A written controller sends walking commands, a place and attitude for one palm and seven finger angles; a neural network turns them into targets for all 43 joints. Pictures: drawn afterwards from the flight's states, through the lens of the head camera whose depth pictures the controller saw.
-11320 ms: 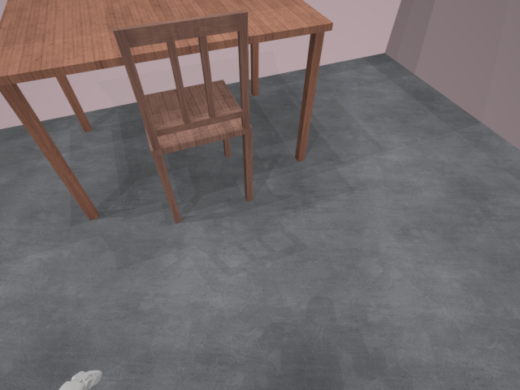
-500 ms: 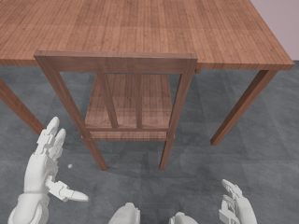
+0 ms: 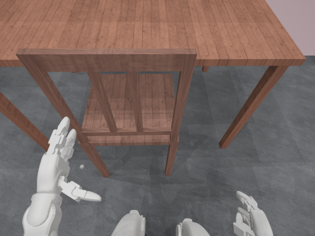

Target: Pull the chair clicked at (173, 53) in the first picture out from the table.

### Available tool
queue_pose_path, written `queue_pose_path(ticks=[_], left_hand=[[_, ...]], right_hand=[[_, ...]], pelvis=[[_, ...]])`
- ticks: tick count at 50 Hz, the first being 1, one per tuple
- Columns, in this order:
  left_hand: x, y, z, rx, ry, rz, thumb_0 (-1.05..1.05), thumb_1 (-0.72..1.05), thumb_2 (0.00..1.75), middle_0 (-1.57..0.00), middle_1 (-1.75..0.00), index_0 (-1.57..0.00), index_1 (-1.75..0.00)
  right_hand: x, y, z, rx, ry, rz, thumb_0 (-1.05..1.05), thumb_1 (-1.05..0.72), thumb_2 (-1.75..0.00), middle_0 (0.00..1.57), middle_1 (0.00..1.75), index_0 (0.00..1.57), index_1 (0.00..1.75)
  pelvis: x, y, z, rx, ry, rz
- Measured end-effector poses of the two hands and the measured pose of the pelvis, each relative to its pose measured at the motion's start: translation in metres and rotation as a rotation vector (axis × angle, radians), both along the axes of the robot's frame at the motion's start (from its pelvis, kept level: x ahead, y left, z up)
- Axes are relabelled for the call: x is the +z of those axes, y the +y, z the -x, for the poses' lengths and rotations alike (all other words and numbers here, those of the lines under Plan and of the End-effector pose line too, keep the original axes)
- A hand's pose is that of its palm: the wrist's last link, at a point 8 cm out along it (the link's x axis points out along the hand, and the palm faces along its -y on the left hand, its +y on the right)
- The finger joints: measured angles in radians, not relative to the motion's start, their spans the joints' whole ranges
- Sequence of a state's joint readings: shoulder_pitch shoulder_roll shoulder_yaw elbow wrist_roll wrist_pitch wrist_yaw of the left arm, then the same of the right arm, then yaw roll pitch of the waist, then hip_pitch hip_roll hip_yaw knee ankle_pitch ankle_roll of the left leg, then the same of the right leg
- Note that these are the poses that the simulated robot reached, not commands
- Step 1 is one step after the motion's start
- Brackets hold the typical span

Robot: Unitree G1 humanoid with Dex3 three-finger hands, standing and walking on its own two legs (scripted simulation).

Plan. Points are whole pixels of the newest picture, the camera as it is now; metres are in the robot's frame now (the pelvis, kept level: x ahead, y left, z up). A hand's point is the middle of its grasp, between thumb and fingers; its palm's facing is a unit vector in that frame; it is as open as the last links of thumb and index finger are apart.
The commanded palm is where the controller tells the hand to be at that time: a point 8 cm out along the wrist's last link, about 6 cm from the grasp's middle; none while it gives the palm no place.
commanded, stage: aim the fingers beside a spindle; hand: left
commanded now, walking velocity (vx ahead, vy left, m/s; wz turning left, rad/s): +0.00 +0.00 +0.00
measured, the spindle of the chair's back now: (105, 105) +0.47 +0.18 +0.01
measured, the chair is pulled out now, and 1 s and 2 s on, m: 0.00 0.00 0.00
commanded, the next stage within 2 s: push the fingers through the gap in 1.52 s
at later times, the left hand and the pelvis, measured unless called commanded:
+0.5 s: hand (94, 159) +0.29 +0.17 +0.02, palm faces +0.06 -1.00 -0.03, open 16.9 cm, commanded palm +0.27 +0.22 +0.01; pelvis +0.00 +0.00 -0.01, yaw +0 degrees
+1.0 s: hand (105, 157) +0.31 +0.15 +0.00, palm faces +0.05 -1.00 -0.02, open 16.9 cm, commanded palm +0.28 +0.21 +0.00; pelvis -0.01 +0.00 -0.03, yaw -1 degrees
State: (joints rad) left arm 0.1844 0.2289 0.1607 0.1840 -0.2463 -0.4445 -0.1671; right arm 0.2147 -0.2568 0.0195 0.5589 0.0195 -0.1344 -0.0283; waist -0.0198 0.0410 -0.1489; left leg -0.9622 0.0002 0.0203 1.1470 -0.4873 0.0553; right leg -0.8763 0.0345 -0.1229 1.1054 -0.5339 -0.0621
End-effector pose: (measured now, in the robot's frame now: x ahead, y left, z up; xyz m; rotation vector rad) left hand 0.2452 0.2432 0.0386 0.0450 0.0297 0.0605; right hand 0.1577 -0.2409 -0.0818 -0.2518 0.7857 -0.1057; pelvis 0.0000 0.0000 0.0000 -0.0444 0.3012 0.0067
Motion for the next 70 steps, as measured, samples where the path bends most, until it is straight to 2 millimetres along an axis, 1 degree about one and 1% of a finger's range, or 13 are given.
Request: queue_pose_path(ticks=[5, 10, 20, 33, 37, 41, 48, 54, 59, 70], left_hand=[[-0.006, -0.002, -0.007, 0.010, 0.003, -0.001, -0.02, -0.50, 0.30, -0.07, -0.08, -0.07, -0.08], [-0.007, -0.002, -0.010, 0.017, -0.004, -0.003, -0.02, -0.50, 0.30, -0.07, -0.08, -0.07, -0.08], [-0.018, -0.015, -0.021, -0.004, -0.004, 0.012, -0.02, -0.50, 0.30, -0.06, -0.08, -0.06, -0.08], [-0.028, -0.026, -0.029, -0.005, -0.018, 0.016, -0.02, -0.50, 0.30, -0.06, -0.08, -0.06, -0.08], [-0.035, -0.029, -0.035, -0.008, -0.017, 0.018, -0.02, -0.50, 0.30, -0.06, -0.08, -0.06, -0.08], [-0.036, -0.032, -0.040, -0.010, -0.028, 0.022, -0.02, -0.50, 0.30, -0.06, -0.08, -0.06, -0.08], [-0.039, -0.037, -0.041, -0.015, -0.026, 0.024, -0.02, -0.50, 0.30, -0.06, -0.08, -0.06, -0.08], [-0.040, -0.036, -0.038, -0.004, -0.030, 0.017, -0.02, -0.50, 0.30, -0.07, -0.08, -0.07, -0.08], [-0.038, -0.035, -0.036, -0.003, -0.038, 0.014, -0.02, -0.50, 0.30, -0.06, -0.08, -0.06, -0.08], [-0.042, -0.036, -0.041, -0.005, -0.028, 0.018, -0.02, -0.50, 0.30, -0.07, -0.08, -0.06, -0.08]], right_hand=[[-0.006, -0.003, 0.003, -0.009, 0.019, -0.004, 0.01, -0.90, -0.90, 0.20, 0.30, 0.20, 0.30], [-0.010, -0.006, 0.004, -0.015, 0.031, -0.009, 0.01, -0.90, -0.90, 0.20, 0.30, 0.20, 0.30], [-0.018, -0.008, 0.006, -0.017, 0.049, -0.004, 0.01, -0.90, -0.90, 0.20, 0.30, 0.20, 0.30], [-0.028, -0.003, 0.008, -0.008, 0.076, -0.011, 0.01, -0.90, -0.90, 0.20, 0.30, 0.20, 0.30], [-0.032, -0.001, 0.009, -0.005, 0.088, -0.009, 0.01, -0.90, -0.90, 0.20, 0.30, 0.20, 0.30], [-0.036, 0.001, 0.011, -0.008, 0.099, -0.012, 0.01, -0.90, -0.90, 0.20, 0.30, 0.20, 0.30], [-0.040, 0.004, 0.015, -0.011, 0.121, -0.022, 0.01, -0.90, -0.90, 0.20, 0.30, 0.20, 0.30], [-0.043, 0.006, 0.017, -0.014, 0.135, -0.026, 0.01, -0.90, -0.90, 0.20, 0.30, 0.20, 0.30], [-0.043, 0.008, 0.017, -0.013, 0.140, -0.028, 0.01, -0.90, -0.90, 0.20, 0.30, 0.20, 0.30], [-0.041, 0.007, 0.014, -0.011, 0.137, -0.018, 0.01, -0.90, -0.90, 0.20, 0.30, 0.20, 0.30]], pelvis=[[-0.003, -0.003, 0.000, -0.005, 0.008, -0.004], [-0.005, -0.005, 0.000, -0.005, 0.013, -0.005], [-0.011, -0.005, 0.001, -0.008, 0.030, -0.008], [-0.018, -0.002, 0.004, -0.009, 0.047, -0.006], [-0.022, -0.001, 0.006, -0.010, 0.054, -0.005], [-0.024, 0.001, 0.007, -0.011, 0.060, -0.003], [-0.026, 0.004, 0.007, -0.015, 0.068, -0.003], [-0.027, 0.005, 0.008, -0.016, 0.068, -0.002], [-0.027, 0.006, 0.008, -0.015, 0.067, 0.000], [-0.027, 0.006, 0.008, -0.014, 0.070, 0.002]])
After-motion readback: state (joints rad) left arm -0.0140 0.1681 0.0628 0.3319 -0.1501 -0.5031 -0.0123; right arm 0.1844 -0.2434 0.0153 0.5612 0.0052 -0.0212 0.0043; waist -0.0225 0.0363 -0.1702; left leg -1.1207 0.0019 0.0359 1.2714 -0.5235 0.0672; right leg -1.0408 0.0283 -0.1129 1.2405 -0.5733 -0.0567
